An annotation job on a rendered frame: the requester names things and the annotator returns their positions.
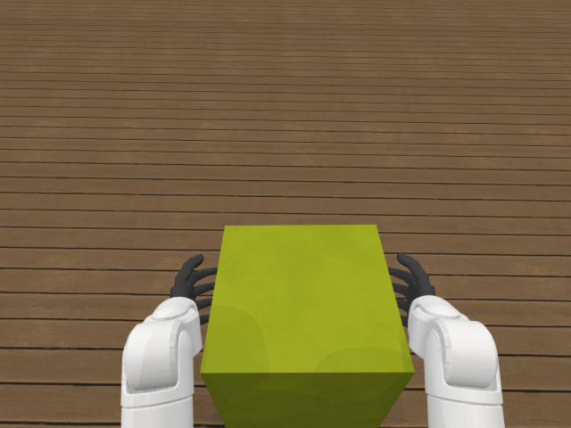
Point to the robot right forearm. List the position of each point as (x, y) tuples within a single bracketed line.
[(462, 375)]

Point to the robot right hand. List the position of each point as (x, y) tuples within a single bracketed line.
[(418, 281)]

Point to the robot left hand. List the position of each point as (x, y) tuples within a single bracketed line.
[(184, 284)]

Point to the carton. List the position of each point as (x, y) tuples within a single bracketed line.
[(304, 329)]

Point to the robot left forearm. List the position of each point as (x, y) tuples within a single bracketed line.
[(157, 381)]

